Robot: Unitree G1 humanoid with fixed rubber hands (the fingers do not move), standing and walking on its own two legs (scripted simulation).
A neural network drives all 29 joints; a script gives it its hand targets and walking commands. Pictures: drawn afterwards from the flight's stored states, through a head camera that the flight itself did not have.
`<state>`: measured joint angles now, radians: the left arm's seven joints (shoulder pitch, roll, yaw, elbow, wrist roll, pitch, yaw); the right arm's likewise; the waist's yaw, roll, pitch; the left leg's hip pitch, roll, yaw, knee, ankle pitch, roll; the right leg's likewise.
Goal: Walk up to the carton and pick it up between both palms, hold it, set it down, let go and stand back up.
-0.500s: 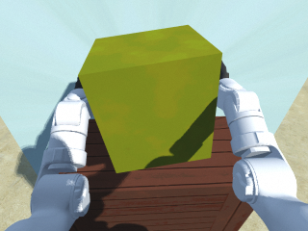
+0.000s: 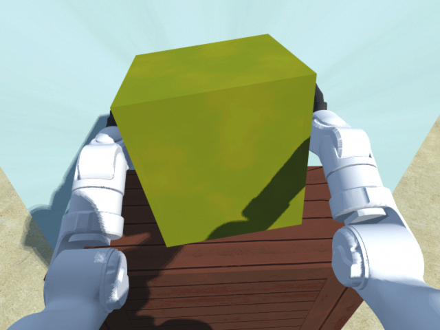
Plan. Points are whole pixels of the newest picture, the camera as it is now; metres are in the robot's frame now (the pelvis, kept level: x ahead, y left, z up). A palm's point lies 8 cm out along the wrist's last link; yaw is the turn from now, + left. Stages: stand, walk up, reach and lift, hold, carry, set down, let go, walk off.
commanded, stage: hold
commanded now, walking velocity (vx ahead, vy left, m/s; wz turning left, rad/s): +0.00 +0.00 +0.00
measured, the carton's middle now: (218, 139) +0.40 +0.01 +0.21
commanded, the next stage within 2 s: none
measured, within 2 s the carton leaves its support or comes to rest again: neither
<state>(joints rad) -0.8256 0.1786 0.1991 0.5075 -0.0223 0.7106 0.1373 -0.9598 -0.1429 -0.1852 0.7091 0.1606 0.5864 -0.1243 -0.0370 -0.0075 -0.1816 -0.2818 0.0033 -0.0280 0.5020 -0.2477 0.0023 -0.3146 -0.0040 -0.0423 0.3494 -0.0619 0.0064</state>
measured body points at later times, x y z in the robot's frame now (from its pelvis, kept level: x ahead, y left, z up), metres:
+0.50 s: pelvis +0.00 +0.00 +0.00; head -0.06 +0.02 +0.45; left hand +0.40 +0.18 +0.22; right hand +0.40 -0.16 +0.25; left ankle +0.01 +0.11 -0.74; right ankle +0.07 -0.13 -0.74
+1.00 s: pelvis +0.00 +0.00 +0.00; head -0.06 +0.01 +0.45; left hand +0.40 +0.18 +0.23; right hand +0.40 -0.16 +0.25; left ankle +0.01 +0.11 -0.74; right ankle +0.07 -0.13 -0.74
